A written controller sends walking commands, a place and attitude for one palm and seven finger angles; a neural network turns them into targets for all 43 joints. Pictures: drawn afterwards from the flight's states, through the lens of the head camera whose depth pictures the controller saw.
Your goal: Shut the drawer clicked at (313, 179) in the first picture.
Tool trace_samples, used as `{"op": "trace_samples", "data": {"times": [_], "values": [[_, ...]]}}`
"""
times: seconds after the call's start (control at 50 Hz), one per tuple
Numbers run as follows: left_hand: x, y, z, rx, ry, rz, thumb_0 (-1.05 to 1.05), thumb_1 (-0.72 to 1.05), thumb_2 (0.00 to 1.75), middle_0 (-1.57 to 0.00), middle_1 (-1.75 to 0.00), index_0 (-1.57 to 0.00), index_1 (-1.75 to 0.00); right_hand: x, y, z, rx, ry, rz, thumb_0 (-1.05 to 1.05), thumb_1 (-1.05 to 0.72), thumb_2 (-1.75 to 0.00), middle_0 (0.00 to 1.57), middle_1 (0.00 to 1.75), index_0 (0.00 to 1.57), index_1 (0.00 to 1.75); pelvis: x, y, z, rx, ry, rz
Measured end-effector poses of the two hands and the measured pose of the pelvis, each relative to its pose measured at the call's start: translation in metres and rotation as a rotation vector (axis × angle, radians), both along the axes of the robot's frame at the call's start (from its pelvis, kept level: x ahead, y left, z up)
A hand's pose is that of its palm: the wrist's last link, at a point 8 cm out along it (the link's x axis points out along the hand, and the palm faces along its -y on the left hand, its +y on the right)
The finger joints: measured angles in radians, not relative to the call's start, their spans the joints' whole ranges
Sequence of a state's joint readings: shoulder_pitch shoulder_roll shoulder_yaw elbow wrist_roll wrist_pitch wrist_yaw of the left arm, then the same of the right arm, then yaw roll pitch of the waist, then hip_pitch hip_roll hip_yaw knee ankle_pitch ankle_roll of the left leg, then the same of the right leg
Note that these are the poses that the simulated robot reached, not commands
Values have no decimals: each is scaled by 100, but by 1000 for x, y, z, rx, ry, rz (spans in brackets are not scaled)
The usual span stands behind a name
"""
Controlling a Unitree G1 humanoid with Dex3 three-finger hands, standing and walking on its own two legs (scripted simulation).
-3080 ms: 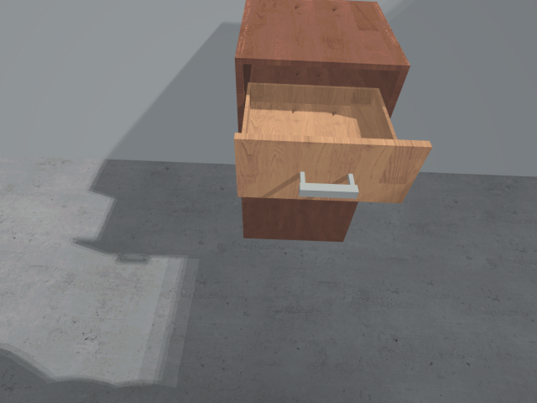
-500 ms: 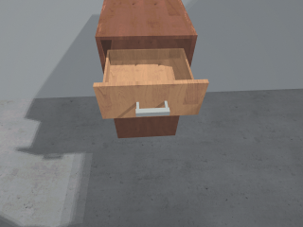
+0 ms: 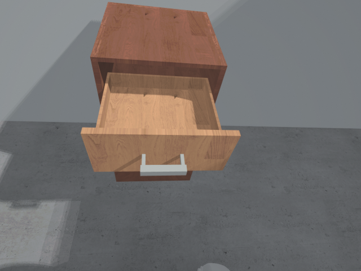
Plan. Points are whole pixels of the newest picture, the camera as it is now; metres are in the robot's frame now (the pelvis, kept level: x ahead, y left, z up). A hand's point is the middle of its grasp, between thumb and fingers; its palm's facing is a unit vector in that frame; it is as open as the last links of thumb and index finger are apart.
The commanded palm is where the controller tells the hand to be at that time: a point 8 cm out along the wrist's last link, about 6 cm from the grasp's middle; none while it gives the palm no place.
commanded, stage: take the last steps up to it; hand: left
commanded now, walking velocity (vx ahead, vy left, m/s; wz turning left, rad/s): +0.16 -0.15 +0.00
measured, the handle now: (163, 163) +0.39 +0.07 -0.04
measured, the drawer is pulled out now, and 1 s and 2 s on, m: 0.30 0.30 0.30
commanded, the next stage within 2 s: come to a stop and stand still in 0.08 s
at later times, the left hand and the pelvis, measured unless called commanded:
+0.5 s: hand (142, 258) +0.18 +0.09 -0.17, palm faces +0.03 -0.97 -0.22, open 7.2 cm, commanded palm none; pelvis +0.08 -0.08 +0.00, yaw +1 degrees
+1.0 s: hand out of the picture +0.03 +0.19 -0.17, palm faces +0.09 -0.96 -0.26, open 7.4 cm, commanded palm none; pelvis +0.03 -0.01 -0.01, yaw +2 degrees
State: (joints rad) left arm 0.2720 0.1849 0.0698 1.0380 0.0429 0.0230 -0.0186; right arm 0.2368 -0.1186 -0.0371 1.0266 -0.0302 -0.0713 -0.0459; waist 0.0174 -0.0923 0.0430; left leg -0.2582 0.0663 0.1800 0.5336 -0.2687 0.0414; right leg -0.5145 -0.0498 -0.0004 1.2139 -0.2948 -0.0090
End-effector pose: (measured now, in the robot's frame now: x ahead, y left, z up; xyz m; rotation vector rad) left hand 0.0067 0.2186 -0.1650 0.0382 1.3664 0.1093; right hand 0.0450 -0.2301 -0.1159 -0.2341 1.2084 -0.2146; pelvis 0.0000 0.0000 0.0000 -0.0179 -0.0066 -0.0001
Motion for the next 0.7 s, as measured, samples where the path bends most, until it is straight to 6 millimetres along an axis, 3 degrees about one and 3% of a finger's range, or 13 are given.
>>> {"op": "trace_samples", "data": {"times": [0.08,0.14,0.24,0.32,0.38,0.48,0.58,0.7], "values": [[47,6,16,50,-57,-20,1,93,90,-19,-30,-20,-30,-16,-15,3,11,96,-33,0,-94,-90,21,30,21,30,20,-13,8,-7,15,-5],[80,0,24,76,-75,-53,1,93,90,-19,-30,-20,-29,-29,-28,2,29,168,-71,0,-93,-90,21,30,21,30,35,-26,11,-8,21,-9],[133,-30,27,110,-108,-110,0,92,90,-19,-30,-20,-29,-42,-57,-13,70,283,-137,1,-92,-90,21,30,21,30,64,-58,2,9,27,-9],[158,-62,21,133,-143,-112,0,91,90,-19,-30,-20,-29,-34,-82,-35,92,350,-150,1,-91,-90,20,30,21,30,84,-80,-11,15,19,1],[165,-82,24,121,-145,-98,0,92,90,-19,-30,-20,-30,-11,-92,-36,89,328,-146,1,-91,-90,20,30,20,30,89,-86,-7,23,11,3],[165,-81,29,138,-173,-60,-2,94,90,-20,-30,-21,-30,42,-98,-33,77,227,-79,1,-91,-90,20,30,20,30,84,-85,-3,26,-2,13],[144,-62,23,146,-157,-41,-1,92,90,-20,-30,-21,-30,93,-88,-24,62,76,-14,1,-91,-90,20,30,20,30,73,-75,-4,21,-9,18],[112,-21,8,159,-149,-5,0,91,90,-20,-30,-21,-30,122,-60,-15,31,-126,57,1,-91,-90,20,30,20,30,60,-45,-19,-2,-40,34]]}}
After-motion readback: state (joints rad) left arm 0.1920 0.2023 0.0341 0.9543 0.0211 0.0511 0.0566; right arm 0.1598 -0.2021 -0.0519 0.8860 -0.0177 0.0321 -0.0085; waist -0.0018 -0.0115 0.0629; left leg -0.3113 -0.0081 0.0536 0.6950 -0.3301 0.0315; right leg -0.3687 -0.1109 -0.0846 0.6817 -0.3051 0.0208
